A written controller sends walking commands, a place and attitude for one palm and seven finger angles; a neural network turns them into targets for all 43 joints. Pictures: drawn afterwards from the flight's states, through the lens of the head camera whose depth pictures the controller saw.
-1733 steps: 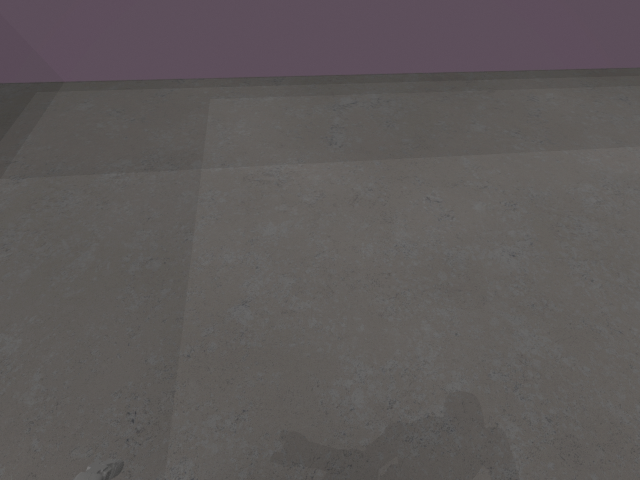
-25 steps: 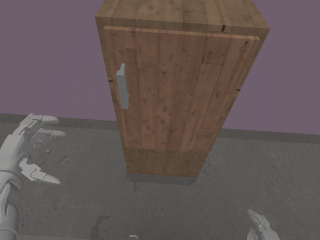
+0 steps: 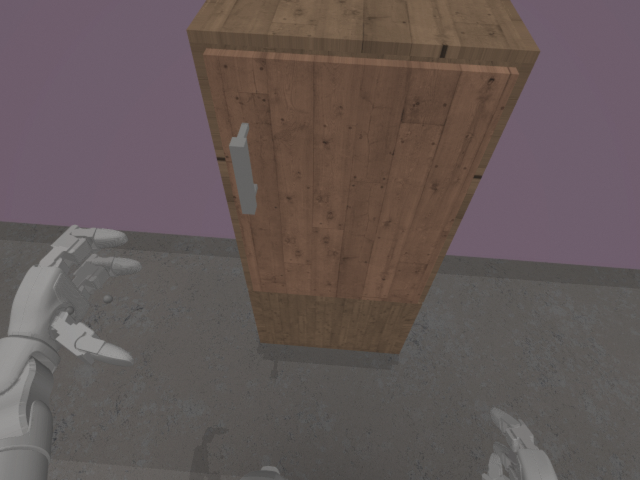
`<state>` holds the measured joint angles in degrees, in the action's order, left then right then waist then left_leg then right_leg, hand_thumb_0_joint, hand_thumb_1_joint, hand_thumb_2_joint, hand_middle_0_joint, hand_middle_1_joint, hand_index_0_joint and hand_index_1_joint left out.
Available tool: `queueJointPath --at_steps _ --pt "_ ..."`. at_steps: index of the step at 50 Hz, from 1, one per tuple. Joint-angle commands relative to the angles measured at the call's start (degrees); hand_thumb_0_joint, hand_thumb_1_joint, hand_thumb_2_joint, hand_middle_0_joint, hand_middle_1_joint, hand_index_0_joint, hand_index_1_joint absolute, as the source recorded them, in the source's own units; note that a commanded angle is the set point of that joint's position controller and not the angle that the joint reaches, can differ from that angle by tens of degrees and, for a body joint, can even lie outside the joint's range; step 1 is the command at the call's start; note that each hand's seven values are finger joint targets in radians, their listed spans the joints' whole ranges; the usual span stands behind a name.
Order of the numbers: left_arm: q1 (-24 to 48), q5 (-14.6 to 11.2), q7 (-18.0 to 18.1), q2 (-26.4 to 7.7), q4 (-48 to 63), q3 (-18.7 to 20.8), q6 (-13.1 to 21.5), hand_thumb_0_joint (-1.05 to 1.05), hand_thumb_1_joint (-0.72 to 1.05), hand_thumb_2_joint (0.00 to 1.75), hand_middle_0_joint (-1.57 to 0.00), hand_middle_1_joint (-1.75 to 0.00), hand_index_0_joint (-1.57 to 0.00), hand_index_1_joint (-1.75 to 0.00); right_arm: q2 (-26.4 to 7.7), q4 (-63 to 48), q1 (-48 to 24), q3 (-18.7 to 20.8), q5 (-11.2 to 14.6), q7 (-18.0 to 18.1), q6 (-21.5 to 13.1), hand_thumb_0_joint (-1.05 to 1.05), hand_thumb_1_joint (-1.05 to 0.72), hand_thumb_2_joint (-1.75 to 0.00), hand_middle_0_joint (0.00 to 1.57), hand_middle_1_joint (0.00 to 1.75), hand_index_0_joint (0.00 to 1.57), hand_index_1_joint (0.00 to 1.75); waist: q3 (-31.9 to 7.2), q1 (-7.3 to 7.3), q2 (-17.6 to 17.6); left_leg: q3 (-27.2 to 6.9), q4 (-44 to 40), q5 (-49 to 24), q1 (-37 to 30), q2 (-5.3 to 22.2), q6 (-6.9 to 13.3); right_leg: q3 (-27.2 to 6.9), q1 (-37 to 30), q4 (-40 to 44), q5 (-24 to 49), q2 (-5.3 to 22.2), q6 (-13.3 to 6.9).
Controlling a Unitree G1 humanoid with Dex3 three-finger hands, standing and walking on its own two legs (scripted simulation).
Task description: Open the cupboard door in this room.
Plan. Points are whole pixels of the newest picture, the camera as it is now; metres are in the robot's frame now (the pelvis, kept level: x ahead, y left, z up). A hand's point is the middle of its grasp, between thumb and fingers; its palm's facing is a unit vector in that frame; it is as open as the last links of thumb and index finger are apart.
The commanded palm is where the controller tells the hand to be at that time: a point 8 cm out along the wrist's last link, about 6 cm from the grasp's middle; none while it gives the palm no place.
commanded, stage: move the hooked fingers beside the handle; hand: left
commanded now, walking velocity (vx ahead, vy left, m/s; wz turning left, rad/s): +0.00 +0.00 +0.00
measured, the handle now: (246, 170) +0.55 +0.15 +0.06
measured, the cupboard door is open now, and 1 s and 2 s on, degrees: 0 0 0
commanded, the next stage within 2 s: none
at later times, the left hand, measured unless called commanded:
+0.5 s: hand (146, 250) +0.37 +0.25 +0.07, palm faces -0.01 -1.00 -0.01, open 14.0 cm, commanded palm +0.35 +0.29 +0.07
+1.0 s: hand (177, 215) +0.44 +0.23 +0.07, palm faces -0.03 -1.00 +0.00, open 14.0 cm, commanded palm +0.42 +0.28 +0.07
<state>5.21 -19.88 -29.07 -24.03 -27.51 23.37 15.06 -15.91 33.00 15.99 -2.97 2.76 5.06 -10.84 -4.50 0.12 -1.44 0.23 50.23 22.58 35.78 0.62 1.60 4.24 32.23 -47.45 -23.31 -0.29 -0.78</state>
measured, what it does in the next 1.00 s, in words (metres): stands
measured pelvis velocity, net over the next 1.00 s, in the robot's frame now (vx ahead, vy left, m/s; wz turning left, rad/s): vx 0.00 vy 0.01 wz -0.03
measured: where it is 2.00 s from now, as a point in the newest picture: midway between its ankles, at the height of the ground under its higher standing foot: outside the picture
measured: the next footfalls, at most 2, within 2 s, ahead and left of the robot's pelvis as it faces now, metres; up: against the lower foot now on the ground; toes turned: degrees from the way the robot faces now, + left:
none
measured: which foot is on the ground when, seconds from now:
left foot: down 0.00-1.00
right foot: down 0.00-1.00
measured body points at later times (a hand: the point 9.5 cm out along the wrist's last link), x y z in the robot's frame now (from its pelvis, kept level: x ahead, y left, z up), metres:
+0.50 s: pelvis +0.01 +0.00 +0.00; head +0.06 +0.01 +0.44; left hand +0.36 +0.30 +0.08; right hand +0.10 -0.26 -0.10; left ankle +0.03 +0.10 -0.70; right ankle +0.01 -0.11 -0.70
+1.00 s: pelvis +0.00 +0.01 -0.01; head +0.08 +0.02 +0.43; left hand +0.43 +0.28 +0.07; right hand +0.06 -0.26 -0.12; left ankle +0.03 +0.10 -0.70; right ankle +0.01 -0.11 -0.70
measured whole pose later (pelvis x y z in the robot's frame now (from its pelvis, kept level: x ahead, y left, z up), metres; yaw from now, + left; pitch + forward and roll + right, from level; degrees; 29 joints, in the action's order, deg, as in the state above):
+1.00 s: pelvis +0.00 +0.01 -0.01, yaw -2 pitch +14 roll -2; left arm 35.7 -11.2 -22.3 -27.4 -56.2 22.2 20.3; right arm -15.8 35.3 20.0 -2.1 1.8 2.6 -1.2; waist -5.1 5.0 -0.3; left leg 1.7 53.8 23.8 44.1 1.2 2.2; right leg 2.7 41.0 -50.8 -23.8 -0.7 -0.2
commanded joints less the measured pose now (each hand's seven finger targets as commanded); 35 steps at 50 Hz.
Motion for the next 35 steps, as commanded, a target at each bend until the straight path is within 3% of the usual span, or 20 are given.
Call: queueJointPath --at_steps 1,2,3,5,8,9,11,12,15,18,21,24,27,32,35 --pt "20.93 -0.47 0.25 -15.87 8.74 3.99 4.16 0.0 -0.5 0.3 -0.3 -1.2 -0.3 -1.2 -8.65 -6.69 -0.93 3.84 0.18 1.28 -2.44 0.0 -0.9 -0.9 0.2 0.3 0.2 0.3 -12.61 1.84 -3.22 -2.1 -7.69 -7.74 -8.62 -0.79 0.12 -3.01 -1.24 7.45 7.02 -1.03 -0.44" --pt "22.34 -0.32 0.37 -17.51 7.84 4.94 4.21 0.0 -0.5 0.3 -0.3 -1.2 -0.3 -1.2 -8.87 -6.32 -0.58 3.85 0.02 1.34 -2.19 0.0 -0.9 -0.9 0.2 0.3 0.2 0.3 -13.19 1.89 -2.43 -2.01 -7.02 -8.72 -8.52 -0.7 0.21 -3.45 -2.02 7.25 8.04 -1.13 -0.59" --pt "23.07 0.14 0.29 -17.89 6.81 4.99 4.29 0.0 -0.5 0.3 -0.3 -1.2 -0.3 -1.2 -8.69 -6.23 -0.5 3.76 0.1 1.27 -1.98 0.0 -0.9 -0.9 0.2 0.3 0.2 0.3 -13.75 1.82 -3.77 -1.88 -7.09 -8.89 -8.38 -0.73 0.11 -3.44 -2.16 7.09 8.3 -1.06 -0.55" --pt "24.8 0.44 0.22 -17.05 5.95 3.91 4.72 0.0 -0.5 0.3 -0.3 -1.2 -0.3 -1.2 -8.5 -6.05 -0.3 3.82 0.2 1.1 -1.75 0.0 -0.9 -0.9 0.2 0.3 0.2 0.3 -14.86 1.86 -4.52 -2.02 -6.93 -10.82 -9.26 -0.71 0.1 -3.19 -2.26 6.56 10.42 -1.1 -0.63" --pt "22.08 0.27 0.21 -16.45 5.88 3.98 4.78 0.0 -0.5 0.3 -0.3 -1.2 -0.3 -1.2 -8.4 -6.76 0.3 4.02 0.1 0.53 -1.38 0.0 -0.9 -0.9 0.2 0.3 0.2 0.3 -17.57 0.71 -5.13 -2.0 -6.7 -14.67 -10.99 -0.67 -0.03 -2.73 -3.51 5.6 14.12 -1.34 -0.88" --pt "22.19 0.28 0.46 -16.66 4.56 4.3 4.41 0.0 -0.5 0.3 -0.3 -1.2 -0.3 -1.2 -8.54 -6.69 0.53 4.09 0.16 0.43 -1.04 0.0 -0.9 -0.9 0.2 0.3 0.2 0.3 -16.92 0.96 -3.29 -1.98 -6.78 -14.47 -9.88 -0.59 -0.07 -2.58 -3.44 5.61 14.29 -1.39 -0.66" --pt "23.31 0.41 0.99 -15.88 2.44 3.74 3.64 0.0 -0.5 0.3 -0.3 -1.2 -0.3 -1.2 -8.57 -6.75 0.57 4.1 0.26 0.32 -0.39 0.0 -0.9 -0.9 0.2 0.3 0.2 0.3 -14.39 1.33 -3.15 -1.5 -6.93 -12.53 -7.95 -0.68 -0.02 -2.8 -2.29 6.12 13.05 -1.24 -0.41" --pt "24.65 0.44 1.28 -17.24 0.74 4.77 3.46 0.0 -0.5 0.3 -0.3 -1.2 -0.3 -1.2 -8.84 -6.37 1.03 4.09 0.18 0.35 -0.08 0.0 -0.9 -0.9 0.2 0.3 0.2 0.3 -13.19 1.52 -0.99 -1.52 -6.72 -12.22 -6.8 -0.59 0.14 -3.04 -2.67 6.26 13.05 -1.3 -0.5" --pt "25.01 1.19 1.88 -18.14 1.71 5.56 4.13 0.0 -0.5 0.3 -0.3 -1.2 -0.3 -1.2 -8.74 -6.8 1.7 4.46 0.12 0.02 0.62 0.0 -0.9 -0.9 0.2 0.3 0.2 0.3 -16.77 0.89 -3.43 -1.12 -6.76 -14.15 -7.76 -0.64 0.01 -3.17 -3.85 5.5 14.97 -1.14 -0.42" --pt "25.02 1.13 2.17 -17.59 3.53 5.41 5.46 0.0 -0.5 0.3 -0.3 -1.2 -0.3 -1.2 -8.54 -6.79 2.57 4.72 -0.07 -0.31 1.16 0.0 -0.9 -0.9 0.2 0.3 0.2 0.3 -19.32 1.11 -3.21 -1.03 -6.16 -17.61 -9.54 -0.41 0.15 -3.2 -4.71 4.92 18.37 -1.52 -0.39" --pt "29.52 1.62 2.53 -15.86 1.25 3.34 5.98 0.0 -0.5 0.3 -0.3 -1.2 -0.3 -1.2 -8.55 -5.9 2.87 4.7 0.06 -0.21 1.77 0.0 -0.9 -0.9 0.2 0.3 0.2 0.3 -16.4 2.32 -3.49 -1.57 -6.62 -14.78 -9.0 -0.22 -0.04 -2.62 -1.45 5.12 14.92 -1.57 -0.45" --pt "30.33 2.07 3.23 -15.42 1.28 2.77 6.26 0.0 -0.5 0.3 -0.3 -1.2 -0.3 -1.2 -8.7 -5.42 3.72 5.03 -0.04 -0.26 2.24 0.0 -0.9 -0.9 0.2 0.3 0.2 0.3 -18.53 2.43 -4.07 -1.87 -6.46 -16.77 -11.18 -0.07 -0.04 -2.52 -0.91 5.01 15.8 -1.59 -0.5" --pt "33.55 2.86 4.08 -14.41 -0.44 1.13 6.23 0.0 -0.5 0.3 -0.3 -1.2 -0.3 -1.2 -8.71 -4.8 4.21 4.96 -0.12 -0.3 2.91 0.0 -0.9 -0.9 0.2 0.3 0.2 0.3 -17.33 3.12 -3.32 -2.42 -6.38 -17.27 -11.17 0.2 -0.14 -2.1 0.44 4.77 15.41 -1.67 -0.66" --pt "38.79 4.26 5.96 -17.2 -5.14 2.91 6.73 0.0 -0.5 0.3 -0.3 -1.2 -0.3 -1.2 -9.13 -4.09 5.08 4.83 -0.39 -0.46 4.24 0.0 -0.9 -0.9 0.2 0.3 0.2 0.3 -17.55 3.14 -2.07 -2.57 -6.23 -14.8 -9.48 0.15 -0.16 -2.27 0.57 4.49 13.56 -1.65 -0.77" --pt "41.93 5.22 6.02 -17.61 -7.59 2.67 7.58 0.0 -0.5 0.3 -0.3 -1.2 -0.3 -1.2 -8.94 -3.74 5.58 4.73 -0.45 -0.65 5.0 0.0 -0.9 -0.9 0.2 0.3 0.2 0.3 -18.64 3.52 -3.29 -2.46 -5.8 -15.62 -9.84 0.31 -0.34 -2.43 1.13 4.1 14.13 -1.58 -0.67"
